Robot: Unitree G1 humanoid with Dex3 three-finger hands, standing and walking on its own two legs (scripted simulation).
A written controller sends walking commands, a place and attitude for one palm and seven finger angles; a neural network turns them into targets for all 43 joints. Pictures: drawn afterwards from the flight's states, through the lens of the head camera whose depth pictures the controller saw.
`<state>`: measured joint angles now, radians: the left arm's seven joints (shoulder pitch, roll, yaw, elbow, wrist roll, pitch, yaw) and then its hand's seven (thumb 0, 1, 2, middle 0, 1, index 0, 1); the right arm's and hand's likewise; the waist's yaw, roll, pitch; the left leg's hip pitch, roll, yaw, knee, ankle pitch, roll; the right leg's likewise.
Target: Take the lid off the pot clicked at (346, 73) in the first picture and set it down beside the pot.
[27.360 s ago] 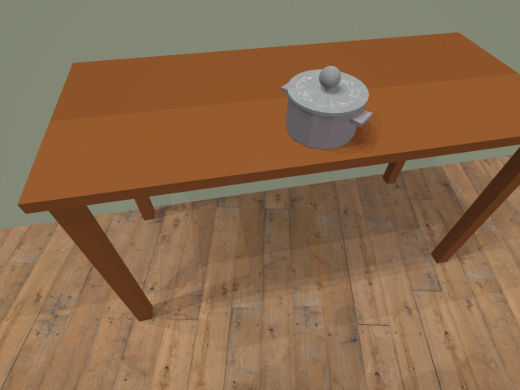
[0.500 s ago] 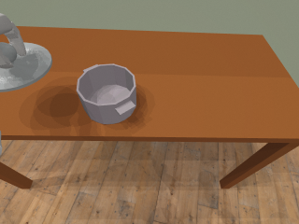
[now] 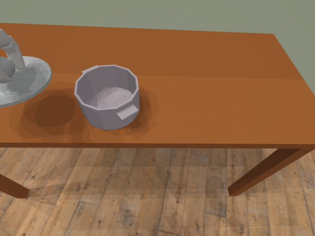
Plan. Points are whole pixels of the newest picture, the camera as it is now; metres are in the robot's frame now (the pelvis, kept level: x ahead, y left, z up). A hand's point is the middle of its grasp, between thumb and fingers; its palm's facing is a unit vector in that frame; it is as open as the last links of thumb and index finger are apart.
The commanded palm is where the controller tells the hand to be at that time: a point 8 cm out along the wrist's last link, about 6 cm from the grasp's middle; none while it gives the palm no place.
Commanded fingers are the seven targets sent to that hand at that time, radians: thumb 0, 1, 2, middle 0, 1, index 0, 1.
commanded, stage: lower the lid onto the table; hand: left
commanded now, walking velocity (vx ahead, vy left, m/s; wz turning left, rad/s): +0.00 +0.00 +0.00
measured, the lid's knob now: (2, 67) +0.47 +0.35 +0.16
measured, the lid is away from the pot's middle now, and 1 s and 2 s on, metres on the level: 0.22 0.22 0.23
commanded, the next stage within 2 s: open the fingers wide in 1.80 s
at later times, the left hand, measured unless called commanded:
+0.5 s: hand (3, 78) +0.45 +0.35 +0.14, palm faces -0.43 -0.13 -0.89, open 7.2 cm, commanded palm +0.47 +0.34 +0.21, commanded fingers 0.00 0.70 0.93 -0.87 -1.04 -0.88 -1.04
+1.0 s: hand (14, 89) +0.45 +0.35 +0.11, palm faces -0.48 -0.11 -0.87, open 7.2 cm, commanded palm +0.49 +0.34 +0.18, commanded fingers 0.00 0.70 0.93 -0.87 -1.04 -0.88 -1.04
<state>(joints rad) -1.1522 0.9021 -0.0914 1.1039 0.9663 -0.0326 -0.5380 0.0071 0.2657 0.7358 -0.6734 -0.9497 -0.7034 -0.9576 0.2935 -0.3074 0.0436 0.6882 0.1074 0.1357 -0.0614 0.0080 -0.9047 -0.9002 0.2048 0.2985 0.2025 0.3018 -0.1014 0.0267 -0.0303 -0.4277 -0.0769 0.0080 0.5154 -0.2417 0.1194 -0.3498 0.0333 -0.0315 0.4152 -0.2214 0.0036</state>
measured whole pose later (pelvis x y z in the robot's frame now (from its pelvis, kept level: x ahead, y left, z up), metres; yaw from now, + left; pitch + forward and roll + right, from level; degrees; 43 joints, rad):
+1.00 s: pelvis +0.00 +0.03 -0.01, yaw +0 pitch +12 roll -4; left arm -1.11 0.84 -0.11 1.18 0.98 -0.15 -0.47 0.01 0.27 0.74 -0.67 -0.95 -0.70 -0.96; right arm 0.34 -0.31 0.03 0.69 0.09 0.12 -0.07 0.01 -0.90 -0.90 0.21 0.30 0.20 0.30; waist -0.11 0.03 -0.06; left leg -0.53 -0.09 0.02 0.61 -0.28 0.14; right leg -0.46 0.02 -0.02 0.51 -0.26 0.00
